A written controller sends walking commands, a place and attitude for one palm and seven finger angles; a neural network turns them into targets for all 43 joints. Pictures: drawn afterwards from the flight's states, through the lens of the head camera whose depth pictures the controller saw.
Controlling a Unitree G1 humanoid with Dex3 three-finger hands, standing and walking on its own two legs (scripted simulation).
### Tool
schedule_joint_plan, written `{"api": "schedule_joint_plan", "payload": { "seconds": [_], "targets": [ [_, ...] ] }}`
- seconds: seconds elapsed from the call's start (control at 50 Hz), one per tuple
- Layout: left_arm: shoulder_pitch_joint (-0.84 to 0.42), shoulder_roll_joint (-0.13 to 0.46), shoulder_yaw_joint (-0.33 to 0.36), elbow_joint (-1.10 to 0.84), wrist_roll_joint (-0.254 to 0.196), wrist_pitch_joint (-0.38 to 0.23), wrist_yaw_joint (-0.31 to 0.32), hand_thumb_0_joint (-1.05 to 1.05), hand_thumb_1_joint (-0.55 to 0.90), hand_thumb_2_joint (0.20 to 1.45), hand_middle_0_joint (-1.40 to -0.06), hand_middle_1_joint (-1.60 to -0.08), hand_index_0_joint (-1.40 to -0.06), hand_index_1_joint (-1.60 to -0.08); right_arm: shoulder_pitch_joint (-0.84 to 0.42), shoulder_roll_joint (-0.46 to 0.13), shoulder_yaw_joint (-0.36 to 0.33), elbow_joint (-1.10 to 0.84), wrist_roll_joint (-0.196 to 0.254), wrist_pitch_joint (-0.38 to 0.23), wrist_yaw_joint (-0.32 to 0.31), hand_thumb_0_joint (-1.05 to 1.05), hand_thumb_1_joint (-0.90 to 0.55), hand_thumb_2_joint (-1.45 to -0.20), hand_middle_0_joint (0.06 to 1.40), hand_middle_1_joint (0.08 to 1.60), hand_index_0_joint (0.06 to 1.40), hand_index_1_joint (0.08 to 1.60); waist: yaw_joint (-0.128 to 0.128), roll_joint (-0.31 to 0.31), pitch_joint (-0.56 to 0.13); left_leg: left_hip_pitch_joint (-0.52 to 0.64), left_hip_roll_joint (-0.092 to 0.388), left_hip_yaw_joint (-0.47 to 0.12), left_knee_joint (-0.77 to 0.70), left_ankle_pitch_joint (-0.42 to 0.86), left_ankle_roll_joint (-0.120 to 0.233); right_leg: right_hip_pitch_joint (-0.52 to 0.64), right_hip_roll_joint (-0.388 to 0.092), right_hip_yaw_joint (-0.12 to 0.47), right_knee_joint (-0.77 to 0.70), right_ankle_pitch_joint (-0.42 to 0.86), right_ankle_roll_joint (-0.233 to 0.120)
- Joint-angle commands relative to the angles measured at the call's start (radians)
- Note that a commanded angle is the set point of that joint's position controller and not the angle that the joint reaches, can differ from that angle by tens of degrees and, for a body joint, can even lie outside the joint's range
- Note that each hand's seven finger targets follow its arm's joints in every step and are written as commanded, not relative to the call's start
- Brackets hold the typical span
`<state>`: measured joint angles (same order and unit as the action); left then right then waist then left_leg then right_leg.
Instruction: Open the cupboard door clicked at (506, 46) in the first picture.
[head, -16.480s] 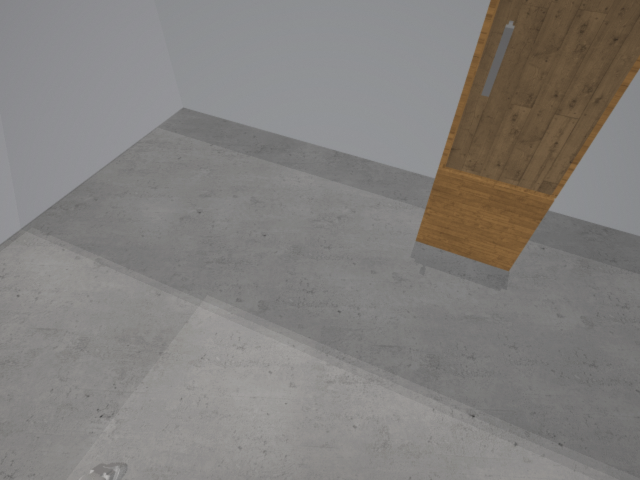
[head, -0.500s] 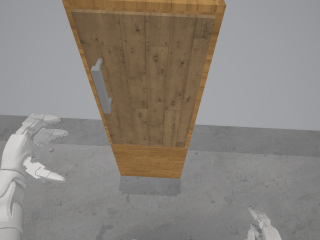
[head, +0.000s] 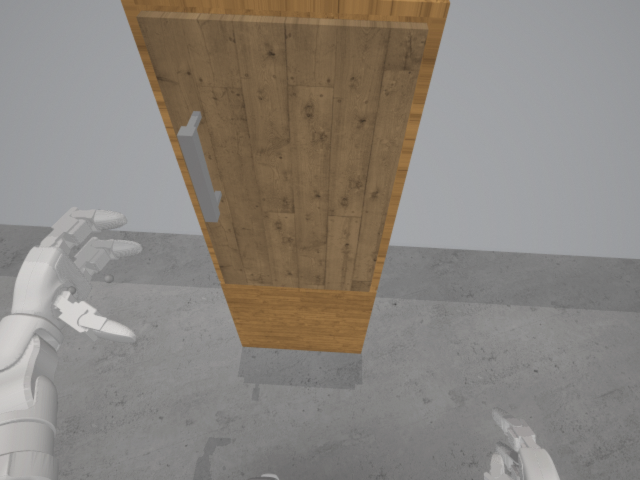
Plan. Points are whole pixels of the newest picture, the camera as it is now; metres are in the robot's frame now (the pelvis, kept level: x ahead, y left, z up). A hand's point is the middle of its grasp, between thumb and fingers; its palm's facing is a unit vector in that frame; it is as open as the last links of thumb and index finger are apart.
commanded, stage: move the hooked fingers beside the handle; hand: left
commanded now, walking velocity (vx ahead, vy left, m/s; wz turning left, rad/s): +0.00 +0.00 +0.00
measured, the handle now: (204, 170) +0.53 +0.22 +0.07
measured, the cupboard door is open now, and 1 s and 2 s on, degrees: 0 0 0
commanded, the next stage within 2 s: none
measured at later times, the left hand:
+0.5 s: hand (119, 244) +0.37 +0.28 +0.08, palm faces +0.00 -1.00 +0.01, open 14.0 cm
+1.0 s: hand (137, 211) +0.43 +0.28 +0.08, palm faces -0.01 -1.00 +0.01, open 14.0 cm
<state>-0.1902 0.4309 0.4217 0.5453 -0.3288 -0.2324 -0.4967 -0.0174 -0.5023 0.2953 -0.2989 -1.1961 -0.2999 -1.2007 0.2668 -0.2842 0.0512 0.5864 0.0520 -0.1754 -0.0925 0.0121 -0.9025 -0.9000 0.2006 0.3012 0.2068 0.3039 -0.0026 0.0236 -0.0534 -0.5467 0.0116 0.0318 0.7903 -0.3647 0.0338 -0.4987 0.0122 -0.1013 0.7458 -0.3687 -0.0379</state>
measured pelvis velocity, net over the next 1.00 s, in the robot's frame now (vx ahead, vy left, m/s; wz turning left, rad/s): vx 0.00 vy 0.02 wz -0.03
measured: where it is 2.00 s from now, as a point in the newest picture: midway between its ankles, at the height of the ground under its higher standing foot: outside the picture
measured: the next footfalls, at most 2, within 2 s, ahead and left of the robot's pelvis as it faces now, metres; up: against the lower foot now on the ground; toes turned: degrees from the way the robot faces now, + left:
none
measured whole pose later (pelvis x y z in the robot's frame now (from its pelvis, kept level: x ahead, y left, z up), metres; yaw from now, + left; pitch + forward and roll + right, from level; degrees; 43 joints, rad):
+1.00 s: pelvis +0.00 +0.02 -0.01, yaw -2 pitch +14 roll -3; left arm -0.66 0.57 0.45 1.04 -0.22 -0.33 -0.48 -0.02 -0.50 0.30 -0.30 -1.20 -0.30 -1.20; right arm 0.36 -0.29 0.04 0.61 0.03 -0.03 -0.06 0.01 -0.90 -0.90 0.20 0.30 0.21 0.30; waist -0.09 0.00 -0.08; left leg -0.73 0.01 0.05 0.88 -0.40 0.07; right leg -0.68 0.01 -0.08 0.81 -0.37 -0.01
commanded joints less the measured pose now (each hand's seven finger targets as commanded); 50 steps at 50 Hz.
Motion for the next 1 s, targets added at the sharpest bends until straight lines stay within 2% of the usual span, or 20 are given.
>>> {"api": "schedule_joint_plan", "payload": {
  "seconds": [0.0, 0.12, 0.18, 0.26, 0.3, 0.32, 0.38, 0.4, 0.42, 0.44, 0.48, 0.54, 0.6, 0.66, 0.72, 0.76, 0.82, 0.86, 0.9, 0.98],
  "targets": [
    [-0.316, 0.281, 0.064, -0.162, -0.023, -0.066, 0.0, 0.0, -0.5, 0.3, -0.3, -1.2, -0.3, -1.2, -0.004, -0.146, -0.06, -0.123, 0.003, -0.037, -0.01, 0.0, -0.9, -0.9, 0.2, 0.3, 0.2, 0.3, -0.015, 0.035, -0.239, 0.135, -0.01, -0.058, -0.104, 0.21, -0.003, 0.073, 0.01, 0.086, -0.1, 0.219, 0.009],
    [-0.307, 0.351, 0.133, -0.104, -0.016, -0.076, 0.002, 0.0, -0.5, 0.3, -0.3, -1.2, -0.3, -1.2, 0.015, -0.151, -0.065, -0.132, 0.0, -0.013, -0.001, 0.0, -0.9, -0.9, 0.2, 0.3, 0.2, 0.3, 0.003, 0.021, -0.287, 0.105, -0.011, -0.046, -0.097, 0.245, -0.001, 0.114, 0.009, 0.095, -0.083, 0.275, 0.014],
    [-0.367, 0.345, 0.116, -0.087, -0.011, -0.088, -0.005, 0.0, -0.5, 0.3, -0.3, -1.2, -0.3, -1.2, 0.022, -0.15, -0.066, -0.127, 0.001, -0.004, 0.0, 0.0, -0.9, -0.9, 0.2, 0.3, 0.2, 0.3, -0.014, 0.069, -0.272, 0.109, -0.01, -0.045, -0.096, 0.216, -0.003, 0.074, 0.012, 0.094, -0.085, 0.238, 0.013],
    [-0.403, 0.362, 0.124, -0.045, -0.013, -0.102, -0.02, 0.0, -0.5, 0.3, -0.3, -1.2, -0.3, -1.2, 0.043, -0.158, -0.071, -0.121, 0.001, 0.008, -0.001, 0.0, -0.9, -0.9, 0.2, 0.3, 0.2, 0.3, -0.021, 0.037, -0.289, 0.099, -0.007, -0.046, -0.088, 0.217, 0.001, 0.071, 0.014, 0.096, -0.08, 0.243, 0.014],
    [-0.447, 0.372, 0.118, -0.023, -0.008, -0.105, -0.025, 0.0, -0.5, 0.3, -0.3, -1.2, -0.3, -1.2, 0.051, -0.162, -0.071, -0.116, 0.0, 0.014, -0.003, 0.0, -0.9, -0.9, 0.2, 0.3, 0.2, 0.3, -0.027, 0.056, -0.285, 0.099, -0.007, -0.051, -0.082, 0.214, 0.0, 0.054, 0.017, 0.095, -0.073, 0.231, 0.009],
    [-0.479, 0.341, 0.084, -0.03, -0.006, -0.11, -0.029, 0.0, -0.5, 0.3, -0.3, -1.2, -0.3, -1.2, 0.051, -0.158, -0.07, -0.113, 0.002, 0.014, -0.003, 0.0, -0.9, -0.9, 0.2, 0.3, 0.2, 0.3, -0.037, 0.076, -0.29, 0.116, -0.007, -0.053, -0.085, 0.22, 0.0, 0.036, 0.018, 0.089, -0.073, 0.233, 0.009],
    [-0.532, 0.343, 0.074, 0.006, 0.006, -0.115, -0.02, 0.0, -0.5, 0.3, -0.3, -1.2, -0.3, -1.2, 0.067, -0.164, -0.073, -0.102, -0.001, 0.02, -0.005, 0.0, -0.9, -0.9, 0.2, 0.3, 0.2, 0.3, -0.045, 0.076, -0.296, 0.128, -0.003, -0.065, -0.085, 0.197, -0.002, -0.006, 0.02, 0.082, -0.072, 0.192, 0.009],
    [-0.558, 0.352, 0.078, 0.016, 0.004, -0.118, -0.018, 0.0, -0.5, 0.3, -0.3, -1.2, -0.3, -1.2, 0.076, -0.168, -0.072, -0.099, -0.004, 0.023, -0.005, 0.0, -0.9, -0.9, 0.2, 0.3, 0.2, 0.3, -0.048, 0.045, -0.3, 0.124, -0.002, -0.068, -0.079, 0.214, -0.001, 0.004, 0.023, 0.08, -0.065, 0.208, 0.006],
    [-0.541, 0.38, 0.104, 0.035, 0.009, -0.121, -0.016, 0.0, -0.5, 0.3, -0.3, -1.2, -0.3, -1.2, 0.081, -0.169, -0.076, -0.096, -0.003, 0.027, -0.005, 0.0, -0.9, -0.9, 0.2, 0.3, 0.2, 0.3, -0.038, 0.056, -0.321, 0.126, -0.001, -0.067, -0.079, 0.225, -0.003, 0.013, 0.022, 0.083, -0.064, 0.217, 0.007],
    [-0.549, 0.353, 0.076, 0.047, 0.015, -0.119, -0.016, 0.0, -0.5, 0.3, -0.3, -1.2, -0.3, -1.2, 0.079, -0.166, -0.072, -0.099, -0.002, 0.031, -0.003, 0.0, -0.9, -0.9, 0.2, 0.3, 0.2, 0.3, -0.041, 0.077, -0.319, 0.128, -0.003, -0.066, -0.081, 0.218, -0.004, -0.003, 0.02, 0.079, -0.061, 0.208, 0.007],
    [-0.589, 0.402, 0.109, 0.077, 0.029, -0.126, -0.003, 0.0, -0.5, 0.3, -0.3, -1.2, -0.3, -1.2, 0.089, -0.173, -0.074, -0.089, -0.005, 0.038, -0.001, 0.0, -0.9, -0.9, 0.2, 0.3, 0.2, 0.3, -0.039, 0.059, -0.32, 0.117, 0.002, -0.076, -0.081, 0.217, -0.006, -0.008, 0.021, 0.074, -0.055, 0.198, 0.006],
    [-0.628, 0.365, 0.069, 0.086, 0.037, -0.132, 0.003, 0.0, -0.5, 0.3, -0.3, -1.2, -0.3, -1.2, 0.099, -0.169, -0.073, -0.094, -0.007, 0.047, 0.005, 0.0, -0.9, -0.9, 0.2, 0.3, 0.2, 0.3, -0.05, 0.082, -0.339, 0.148, 0.005, -0.078, -0.073, 0.245, -0.008, -0.034, 0.025, 0.07, -0.048, 0.209, 0.006],
    [-0.61, 0.434, 0.131, 0.149, 0.043, -0.135, 0.009, 0.0, -0.5, 0.3, -0.3, -1.2, -0.3, -1.2, 0.115, -0.179, -0.074, -0.094, -0.011, 0.062, 0.007, 0.0, -0.9, -0.9, 0.2, 0.3, 0.2, 0.3, -0.036, 0.051, -0.343, 0.112, 0.005, -0.077, -0.066, 0.258, -0.009, -0.012, 0.028, 0.071, -0.037, 0.222, 0.003],
    [-0.658, 0.405, 0.093, 0.159, 0.053, -0.143, 0.003, 0.0, -0.5, 0.3, -0.3, -1.2, -0.3, -1.2, 0.119, -0.174, -0.073, -0.097, -0.01, 0.073, 0.011, 0.0, -0.9, -0.9, 0.2, 0.3, 0.2, 0.3, -0.051, 0.08, -0.349, 0.124, 0.009, -0.075, -0.063, 0.273, -0.011, -0.038, 0.027, 0.068, -0.034, 0.23, 0.006],
    [-0.706, 0.428, 0.101, 0.187, 0.059, -0.153, -0.001, 0.0, -0.5, 0.3, -0.3, -1.2, -0.3, -1.2, 0.132, -0.181, -0.076, -0.092, -0.011, 0.084, 0.012, 0.0, -0.9, -0.9, 0.2, 0.3, 0.2, 0.3, -0.057, 0.09, -0.355, 0.134, 0.014, -0.083, -0.054, 0.281, -0.013, -0.068, 0.033, 0.066, -0.026, 0.218, 0.004],
    [-0.777, 0.409, 0.071, 0.208, 0.067, -0.159, 0.0, 0.0, -0.5, 0.3, -0.3, -1.2, -0.3, -1.2, 0.143, -0.182, -0.077, -0.076, -0.013, 0.091, 0.012, 0.0, -0.9, -0.9, 0.2, 0.3, 0.2, 0.3, -0.081, 0.092, -0.35, 0.15, 0.019, -0.095, -0.05, 0.266, -0.015, -0.112, 0.033, 0.06, -0.026, 0.19, 0.006],
    [-0.776, 0.414, 0.077, 0.229, 0.07, -0.168, 0.002, 0.0, -0.5, 0.3, -0.3, -1.2, -0.3, -1.2, 0.159, -0.187, -0.08, -0.073, -0.017, 0.101, 0.015, 0.0, -0.9, -0.9, 0.2, 0.3, 0.2, 0.3, -0.074, 0.096, -0.392, 0.176, 0.021, -0.104, -0.044, 0.3, -0.021, -0.117, 0.036, 0.056, -0.017, 0.194, 0.003],
    [-0.803, 0.413, 0.064, 0.251, 0.079, -0.166, 0.006, 0.0, -0.5, 0.3, -0.3, -1.2, -0.3, -1.2, 0.162, -0.187, -0.078, -0.066, -0.016, 0.109, 0.014, 0.0, -0.9, -0.9, 0.2, 0.3, 0.2, 0.3, -0.083, 0.115, -0.377, 0.167, 0.022, -0.103, -0.042, 0.286, -0.021, -0.14, 0.033, 0.057, -0.017, 0.182, 0.005],
    [-0.845, 0.412, 0.057, 0.28, 0.083, -0.166, 0.013, 0.0, -0.5, 0.3, -0.3, -1.2, -0.3, -1.2, 0.172, -0.19, -0.076, -0.059, -0.018, 0.117, 0.013, 0.0, -0.9, -0.9, 0.2, 0.3, 0.2, 0.3, -0.093, 0.096, -0.358, 0.16, 0.024, -0.111, -0.039, 0.289, -0.02, -0.16, 0.036, 0.051, -0.012, 0.174, 0.003],
    [-0.865, 0.467, 0.093, 0.315, 0.102, -0.176, 0.026, 0.0, -0.5, 0.3, -0.3, -1.2, -0.3, -1.2, 0.19, -0.195, -0.078, -0.056, -0.023, 0.132, 0.018, 0.0, -0.9, -0.9, 0.2, 0.3, 0.2, 0.3, -0.087, 0.096, -0.393, 0.146, 0.023, -0.109, -0.031, 0.283, -0.02, -0.148, 0.035, 0.056, -0.007, 0.175, 0.006]
  ]
}}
